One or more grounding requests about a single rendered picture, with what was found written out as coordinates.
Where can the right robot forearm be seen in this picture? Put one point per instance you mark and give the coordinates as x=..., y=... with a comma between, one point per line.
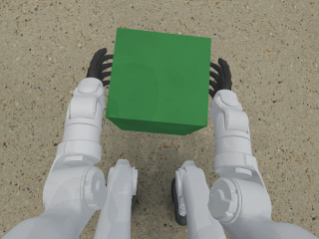
x=233, y=153

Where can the left robot hand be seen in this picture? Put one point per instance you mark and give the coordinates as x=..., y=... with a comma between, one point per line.
x=96, y=66

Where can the robot left upper arm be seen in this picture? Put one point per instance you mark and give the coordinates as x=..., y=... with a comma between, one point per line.
x=71, y=196

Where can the carton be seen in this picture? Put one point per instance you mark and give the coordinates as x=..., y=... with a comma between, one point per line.
x=159, y=82

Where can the right robot hand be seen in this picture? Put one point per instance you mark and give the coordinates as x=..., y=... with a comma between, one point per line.
x=223, y=78

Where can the right robot thigh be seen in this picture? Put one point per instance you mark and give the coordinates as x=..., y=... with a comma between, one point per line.
x=191, y=186

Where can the right robot shin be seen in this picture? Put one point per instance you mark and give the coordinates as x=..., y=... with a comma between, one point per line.
x=181, y=206

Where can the left robot forearm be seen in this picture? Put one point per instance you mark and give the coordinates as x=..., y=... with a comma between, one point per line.
x=80, y=145

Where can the robot right upper arm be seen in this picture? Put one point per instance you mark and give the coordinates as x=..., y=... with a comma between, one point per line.
x=243, y=208

